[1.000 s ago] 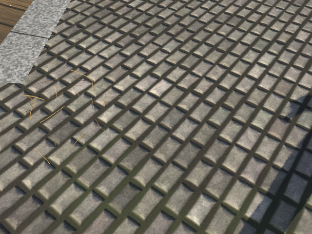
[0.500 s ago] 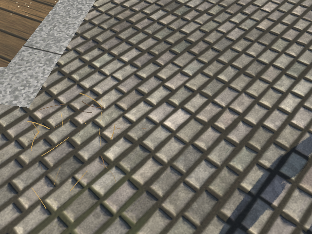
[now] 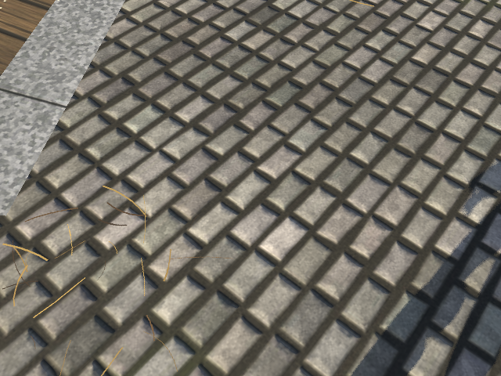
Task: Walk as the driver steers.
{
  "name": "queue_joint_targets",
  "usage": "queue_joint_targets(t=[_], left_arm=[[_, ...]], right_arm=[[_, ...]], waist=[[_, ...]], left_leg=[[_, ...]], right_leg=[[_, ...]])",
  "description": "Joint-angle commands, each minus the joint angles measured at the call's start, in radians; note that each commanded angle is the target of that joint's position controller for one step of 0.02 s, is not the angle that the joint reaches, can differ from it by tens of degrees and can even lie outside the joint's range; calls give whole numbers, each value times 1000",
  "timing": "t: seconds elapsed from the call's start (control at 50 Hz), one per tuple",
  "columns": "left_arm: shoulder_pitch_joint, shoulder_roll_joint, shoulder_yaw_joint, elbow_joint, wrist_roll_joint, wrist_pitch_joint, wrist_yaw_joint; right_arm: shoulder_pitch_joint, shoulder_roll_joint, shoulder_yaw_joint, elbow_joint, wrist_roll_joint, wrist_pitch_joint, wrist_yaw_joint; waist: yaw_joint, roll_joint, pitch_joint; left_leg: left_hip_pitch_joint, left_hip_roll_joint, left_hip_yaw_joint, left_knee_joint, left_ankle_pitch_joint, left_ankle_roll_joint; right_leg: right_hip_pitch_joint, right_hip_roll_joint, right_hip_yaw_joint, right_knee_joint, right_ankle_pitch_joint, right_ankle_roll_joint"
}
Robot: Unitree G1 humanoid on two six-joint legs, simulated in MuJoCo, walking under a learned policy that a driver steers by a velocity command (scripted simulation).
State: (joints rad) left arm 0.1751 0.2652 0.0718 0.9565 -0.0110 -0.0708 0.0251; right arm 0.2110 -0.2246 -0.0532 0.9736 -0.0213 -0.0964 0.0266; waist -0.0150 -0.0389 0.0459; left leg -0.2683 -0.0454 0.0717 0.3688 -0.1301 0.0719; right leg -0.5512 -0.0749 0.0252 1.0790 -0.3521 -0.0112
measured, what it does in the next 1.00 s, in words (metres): steps on the spot: right foot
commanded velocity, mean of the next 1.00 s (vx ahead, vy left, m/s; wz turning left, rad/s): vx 0.05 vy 0.00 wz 0.00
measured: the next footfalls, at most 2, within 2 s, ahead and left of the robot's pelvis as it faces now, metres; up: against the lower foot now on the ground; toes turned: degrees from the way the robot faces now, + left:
right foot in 0.22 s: +0.18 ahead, -0.15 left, +0.00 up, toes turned -1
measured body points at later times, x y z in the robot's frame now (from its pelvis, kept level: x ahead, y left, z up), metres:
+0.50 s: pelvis +0.10 -0.03 -0.01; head +0.12 -0.03 +0.44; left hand +0.21 +0.22 -0.15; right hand +0.15 -0.28 -0.16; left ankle +0.04 +0.08 -0.74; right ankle +0.14 -0.14 -0.74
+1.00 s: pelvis +0.09 -0.03 -0.01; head +0.10 -0.03 +0.44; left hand +0.18 +0.21 -0.16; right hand +0.09 -0.27 -0.17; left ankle +0.04 +0.08 -0.74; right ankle +0.14 -0.14 -0.74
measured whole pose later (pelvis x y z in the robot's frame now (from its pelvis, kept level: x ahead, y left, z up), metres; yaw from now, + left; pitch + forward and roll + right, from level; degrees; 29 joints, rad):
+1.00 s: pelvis +0.09 -0.03 -0.01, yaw +0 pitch -1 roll +0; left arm 0.10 0.20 0.06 1.10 0.00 0.01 0.03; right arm 0.28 -0.18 -0.02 1.12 -0.01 -0.01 -0.04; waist -0.01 0.00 0.04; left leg -0.12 0.01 0.06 0.49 -0.35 0.01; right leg -0.29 0.00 -0.01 0.51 -0.19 -0.01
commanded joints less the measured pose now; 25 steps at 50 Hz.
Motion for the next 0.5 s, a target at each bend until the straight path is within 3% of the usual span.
queue_joint_targets(t=[0.02,0.08,0.14,0.2,0.22,0.24,0.26,0.28,0.3,0.34,0.4,0.5], left_arm=[[107,20,6,-14,11,20,8],[25,21,-1,-28,10,29,5],[-28,39,2,-34,7,41,4],[-31,45,6,-27,17,40,3],[-19,63,10,-19,26,37,3],[1,106,19,-13,32,35,7],[-22,144,24,-10,24,40,11],[-40,80,14,-2,14,47,7],[-63,48,9,-2,8,52,1],[-90,52,7,-5,15,50,-4],[-73,59,9,21,12,40,-2],[-78,57,8,45,9,46,3]], right_arm=[[-55,-127,-16,-43,-3,-9,-21],[-37,-150,-18,-26,5,8,-35],[-13,-144,-14,1,7,24,-37],[-32,-126,-7,12,23,39,-41],[-2,-113,-4,22,28,41,-41],[30,-94,1,23,14,39,-42],[147,-82,-2,46,5,37,-41],[141,-58,6,54,5,44,-46],[88,-79,3,47,9,56,-50],[36,-100,-2,41,16,78,-59],[40,-99,-3,50,14,87,-59],[41,-91,-4,71,18,89,-59]], waist=[[71,114,-134],[40,118,-150],[19,121,-128],[43,109,-101],[47,79,-101],[25,25,-127],[-58,-79,-156],[-46,-108,-160],[-27,-83,-116],[-11,-34,-83],[-8,-18,-107],[-1,20,-115]], left_leg=[[47,255,-119,-103,748,162],[58,232,-80,-107,694,133],[86,243,-102,-102,553,133],[84,233,-126,-40,376,106],[75,196,-125,-6,281,66],[46,145,-103,48,166,26],[-32,78,-72,51,-21,-11],[-12,63,-49,37,-103,-33],[1,59,-41,27,-124,-40],[6,67,-47,35,-93,-34],[44,83,-58,45,-7,-33],[60,88,-55,63,41,-41]], right_leg=[[85,-34,20,-167,117,18],[154,-13,-4,-344,242,23],[176,-2,0,-432,248,20],[251,13,-13,-588,276,-7],[316,3,3,-672,413,-24],[405,-55,59,-661,640,-43],[500,-102,95,-602,722,-99],[465,-97,103,-610,593,-117],[402,-65,91,-629,469,-96],[364,-32,63,-627,434,-65],[384,-18,45,-599,513,-67],[408,-9,36,-578,549,-75]])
